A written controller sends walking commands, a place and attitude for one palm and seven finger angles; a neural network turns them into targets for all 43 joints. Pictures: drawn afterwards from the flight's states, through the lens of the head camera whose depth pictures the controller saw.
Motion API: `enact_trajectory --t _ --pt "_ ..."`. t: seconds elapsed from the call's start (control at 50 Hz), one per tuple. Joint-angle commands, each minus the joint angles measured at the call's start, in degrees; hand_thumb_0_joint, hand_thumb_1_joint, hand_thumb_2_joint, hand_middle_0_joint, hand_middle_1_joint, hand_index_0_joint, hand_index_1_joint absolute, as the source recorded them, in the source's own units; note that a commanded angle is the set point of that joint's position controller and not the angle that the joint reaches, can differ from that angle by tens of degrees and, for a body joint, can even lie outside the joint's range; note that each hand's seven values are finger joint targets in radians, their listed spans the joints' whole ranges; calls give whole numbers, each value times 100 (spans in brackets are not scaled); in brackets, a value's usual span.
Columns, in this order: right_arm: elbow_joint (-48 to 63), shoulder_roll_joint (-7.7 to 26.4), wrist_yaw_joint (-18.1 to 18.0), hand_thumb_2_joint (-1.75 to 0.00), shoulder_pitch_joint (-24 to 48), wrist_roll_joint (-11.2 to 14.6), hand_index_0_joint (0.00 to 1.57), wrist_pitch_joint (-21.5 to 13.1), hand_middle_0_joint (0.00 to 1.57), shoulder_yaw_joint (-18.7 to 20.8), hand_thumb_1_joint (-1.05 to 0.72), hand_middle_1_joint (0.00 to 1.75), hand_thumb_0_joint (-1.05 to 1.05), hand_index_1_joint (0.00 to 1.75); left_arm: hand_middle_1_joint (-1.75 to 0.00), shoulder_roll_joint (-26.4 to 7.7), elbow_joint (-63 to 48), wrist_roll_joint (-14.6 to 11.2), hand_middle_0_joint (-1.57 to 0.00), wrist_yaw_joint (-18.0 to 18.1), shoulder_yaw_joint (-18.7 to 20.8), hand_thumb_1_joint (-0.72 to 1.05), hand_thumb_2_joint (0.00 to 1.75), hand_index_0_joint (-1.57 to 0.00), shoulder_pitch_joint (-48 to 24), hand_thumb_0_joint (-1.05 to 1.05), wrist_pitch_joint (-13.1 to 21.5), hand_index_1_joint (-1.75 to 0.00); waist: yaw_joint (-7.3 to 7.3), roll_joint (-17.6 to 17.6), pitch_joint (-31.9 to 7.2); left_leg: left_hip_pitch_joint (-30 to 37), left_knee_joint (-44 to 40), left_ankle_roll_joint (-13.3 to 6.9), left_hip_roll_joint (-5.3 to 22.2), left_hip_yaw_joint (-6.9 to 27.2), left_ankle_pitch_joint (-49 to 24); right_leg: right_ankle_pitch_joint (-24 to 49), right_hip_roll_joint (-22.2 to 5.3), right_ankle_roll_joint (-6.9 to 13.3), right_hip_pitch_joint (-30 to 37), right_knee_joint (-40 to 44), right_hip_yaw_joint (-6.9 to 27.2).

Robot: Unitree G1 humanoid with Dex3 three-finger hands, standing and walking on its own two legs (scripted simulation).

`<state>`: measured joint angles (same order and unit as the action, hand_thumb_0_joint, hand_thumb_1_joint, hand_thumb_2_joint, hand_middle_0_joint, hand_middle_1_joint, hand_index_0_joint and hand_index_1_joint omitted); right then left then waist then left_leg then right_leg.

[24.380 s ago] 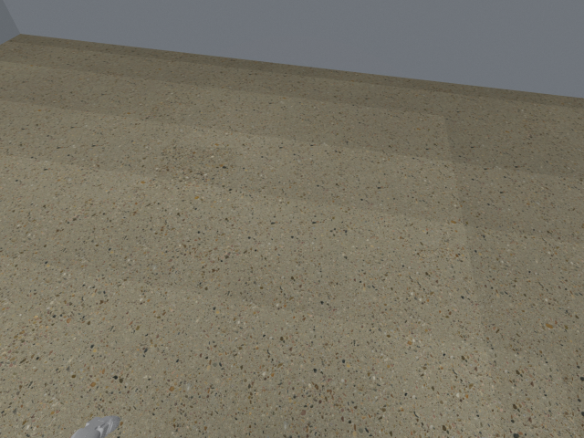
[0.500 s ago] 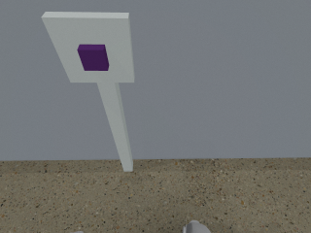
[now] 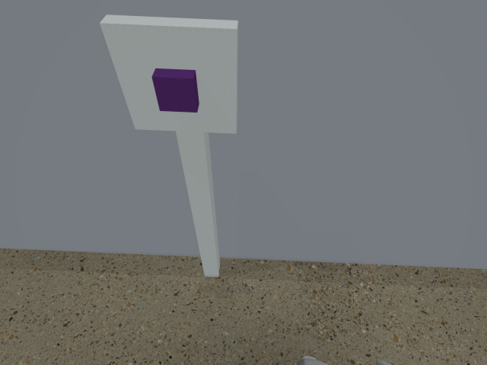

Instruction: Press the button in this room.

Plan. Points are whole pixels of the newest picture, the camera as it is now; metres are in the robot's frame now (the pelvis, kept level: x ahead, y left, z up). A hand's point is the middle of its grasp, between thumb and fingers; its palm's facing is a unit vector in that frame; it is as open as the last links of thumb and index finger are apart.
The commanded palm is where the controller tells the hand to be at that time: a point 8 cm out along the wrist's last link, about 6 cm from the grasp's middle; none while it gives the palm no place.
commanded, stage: come to a stop and stand still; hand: left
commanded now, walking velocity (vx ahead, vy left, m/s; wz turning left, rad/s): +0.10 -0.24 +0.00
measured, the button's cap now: (177, 90) +0.51 +0.14 +0.18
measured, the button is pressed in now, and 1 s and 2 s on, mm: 0 0 0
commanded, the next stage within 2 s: look again from close up in 0.36 s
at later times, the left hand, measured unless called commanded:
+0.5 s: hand out of the picture +0.04 +0.19 -0.15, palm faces -0.03 -0.98 -0.19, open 7.3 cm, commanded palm none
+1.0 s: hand out of the picture +0.02 +0.19 -0.14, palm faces -0.03 -0.98 -0.21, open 7.4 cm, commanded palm none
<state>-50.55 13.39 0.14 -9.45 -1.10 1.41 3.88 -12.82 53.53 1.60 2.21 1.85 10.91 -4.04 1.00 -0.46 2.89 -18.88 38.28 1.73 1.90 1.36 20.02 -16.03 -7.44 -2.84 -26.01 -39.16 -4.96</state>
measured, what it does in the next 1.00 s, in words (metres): steps on the spot: right foot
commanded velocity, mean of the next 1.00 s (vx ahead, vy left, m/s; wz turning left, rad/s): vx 0.01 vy -0.05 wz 0.00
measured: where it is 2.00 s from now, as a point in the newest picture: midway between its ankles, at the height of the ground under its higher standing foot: outside the picture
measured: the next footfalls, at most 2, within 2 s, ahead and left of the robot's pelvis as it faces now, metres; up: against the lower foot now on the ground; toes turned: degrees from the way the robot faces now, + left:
right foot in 0.22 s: +0.07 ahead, -0.08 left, +0.00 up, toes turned -6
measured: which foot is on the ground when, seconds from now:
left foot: down 0.00-1.00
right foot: up 0.00-0.20, down 0.22-1.00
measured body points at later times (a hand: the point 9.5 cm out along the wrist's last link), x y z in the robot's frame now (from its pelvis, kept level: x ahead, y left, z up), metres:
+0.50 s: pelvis +0.01 +0.02 +0.02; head +0.00 +0.01 +0.47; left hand +0.04 +0.24 -0.13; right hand -0.01 -0.21 -0.14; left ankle +0.01 +0.13 -0.72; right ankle +0.03 -0.07 -0.72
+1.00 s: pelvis +0.00 +0.02 +0.03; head -0.01 +0.00 +0.48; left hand +0.02 +0.24 -0.13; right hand -0.02 -0.21 -0.14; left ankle +0.01 +0.13 -0.72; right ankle +0.03 -0.07 -0.72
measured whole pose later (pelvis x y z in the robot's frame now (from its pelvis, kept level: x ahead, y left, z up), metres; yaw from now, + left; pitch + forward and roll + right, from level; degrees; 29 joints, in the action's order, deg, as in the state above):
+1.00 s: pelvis +0.00 +0.02 +0.03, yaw -4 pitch -2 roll +0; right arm -63.6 9.9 -1.6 -17.7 -0.5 -0.5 1.1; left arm -8.5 61.9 0.7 1.8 -0.4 17.5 0.5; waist 0.0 -1.3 -0.1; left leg -8.5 23.8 -0.3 0.6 -3.6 13.1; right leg -10.5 0.5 2.6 -11.6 -24.1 -4.7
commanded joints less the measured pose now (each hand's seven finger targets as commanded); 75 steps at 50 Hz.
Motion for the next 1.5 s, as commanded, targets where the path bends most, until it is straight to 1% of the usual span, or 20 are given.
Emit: enact_trajectory --t 0.0,0.04,0.1,0.18,0.28,0.34,0.42,0.58,1.02,1.04,1.06,1.08,1.12,1.18,1.22,1.26,1.3,1.36,1.42,1.48 --pt "952 1421 -237 -90 120 -188 20 -124 20 258 -90 30 0 30 -30 -464 -886 -13 -20 -137 197 90 90 -20 297 0 48 -30 -150 -977 -501 -607 -2425 -947 1582 1364 1004 -650 248 220 -318 -1533 328" --pt "736 1020 -267 -90 104 -156 20 -99 20 174 -90 30 0 30 -30 -522 -623 69 -20 -191 220 90 90 -20 278 0 31 -30 -53 -1713 208 -953 -2307 -788 1079 979 933 -315 479 204 -310 -1606 407" --pt "704 955 -242 -90 -137 -184 20 -87 20 121 -90 30 0 30 -30 -466 -536 71 -20 -272 197 90 90 -20 615 0 89 -30 -149 -937 639 -1089 -2347 -871 1226 1009 1108 -382 496 232 61 -735 279" --pt "609 949 -262 -90 -586 -140 20 -78 20 131 -90 30 0 30 -30 -375 -473 48 -20 -287 188 90 90 -20 963 0 208 -30 -120 -4 164 -586 -1661 -749 1129 934 675 81 680 336 929 925 209" --pt "323 306 -274 -90 -907 -36 20 -105 20 -84 -90 30 0 30 -30 -623 -463 9 -20 -144 171 90 90 -20 891 0 390 -30 20 1451 -509 -58 -34 -336 -61 -361 100 239 -464 1178 1048 2238 1736" --pt "-16 183 -226 -90 -1183 -35 20 -163 20 -127 -90 30 0 30 -30 -490 -424 -28 -20 -98 105 90 90 -20 680 0 387 -30 165 434 -531 551 -890 -346 82 -206 -636 222 -185 971 864 1905 1193" --pt "-270 395 -216 -90 -989 -42 20 -242 20 -117 -90 30 0 30 -30 -346 -204 -69 -20 -90 37 90 90 -20 863 0 379 -30 -101 -710 -151 164 -1825 -476 678 477 -913 629 362 524 1216 1325 462" --pt "-731 107 -215 -90 -1220 15 20 -255 20 -185 -90 30 0 30 -30 -243 266 -93 -20 -26 -37 90 90 -20 950 0 485 -30 -83 91 95 164 -1825 -353 358 109 -498 338 120 574 1431 1888 826" --pt "-1126 260 -186 -90 -1092 41 20 -269 20 -204 -90 30 0 30 -30 -373 614 -80 -20 24 -54 90 90 -20 834 0 572 -30 -73 44 172 530 -2040 -327 367 78 -607 156 73 560 1394 2226 917" --pt "-797 154 -120 -90 -500 40 20 -323 20 -310 -90 30 0 30 -30 -221 848 -36 -20 229 -102 90 90 -20 1329 0 651 -30 -359 515 547 88 -895 -153 437 -308 -589 2243 -229 315 1307 1959 1065" --pt "1384 1182 -438 -90 -335 406 20 -1153 20 -211 -90 30 0 30 -33 -1317 -7797 -1419 -23 99 401 90 90 -23 -2955 0 1994 -33 431 -804 -2368 1696 -1706 -338 -251 -151 -1128 1060 352 393 1999 1617 869" --pt "1058 677 -632 -90 238 378 20 -1660 20 -389 -90 30 0 30 -36 -1171 -6473 -961 -25 396 510 90 90 -25 -528 0 1703 -36 -183 -1420 -1878 1418 -1806 -372 -216 -420 -840 259 637 596 1897 1419 525" --pt "756 470 -552 -90 -145 472 20 -1842 20 -327 -90 30 0 30 -42 546 -4908 -1055 -31 641 -403 90 90 -31 1289 0 977 -42 13 -745 -678 512 -1831 -215 -116 -163 173 -341 695 464 1100 1351 86" --pt "1499 770 -526 -90 17 380 20 -2148 20 -212 -90 30 0 30 -51 326 -5850 -1213 -39 405 -303 90 90 -39 701 0 1760 -51 188 585 218 -229 -1203 -253 -244 11 680 -1468 652 337 136 1369 123" --pt "1758 728 -373 -90 11 264 20 -2165 20 -105 -90 30 0 30 -57 692 -4830 -1269 -45 8 -291 90 90 -45 1610 0 2352 -57 -18 1755 276 -879 -549 -210 -309 -76 502 -2020 666 310 -415 1046 146" --pt "2097 739 -176 -90 227 140 20 -2142 20 29 -90 30 0 30 -63 669 -4640 -1485 -50 -598 16 90 90 -50 2631 0 3168 -63 -312 2177 -68 -1490 77 -158 -332 -183 403 -2134 668 319 -539 585 291" --pt "2490 823 105 -90 396 126 20 -1994 20 162 -90 30 0 30 -69 239 -4684 -1552 -56 -1269 481 90 90 -56 3315 0 3792 -69 -484 1451 -430 -1659 504 -88 -432 -318 192 -1510 633 450 -224 189 472" --pt "3158 756 115 -90 806 251 20 -1699 20 102 -90 30 0 30 -78 -100 -5512 -1413 -64 -1404 707 90 90 -64 3231 0 3353 -78 -646 191 -789 -1939 586 -205 -568 -531 271 -1145 559 511 -73 -178 492" --pt "3430 612 -21 -90 642 247 20 -1474 20 50 -90 30 0 30 -87 -325 -7063 -1389 -72 -1069 765 90 90 -72 2386 0 3091 -87 -520 -140 -1338 -1939 748 -286 -451 -437 47 -861 591 492 -122 -392 723" --pt "3255 424 -101 -90 30 186 20 -1469 20 45 -90 30 0 30 -96 -323 -8272 -1359 -81 -646 826 90 90 -81 1725 0 3621 -96 -262 -804 -1907 -1466 1056 -338 -282 -200 -689 235 746 516 -408 -767 571"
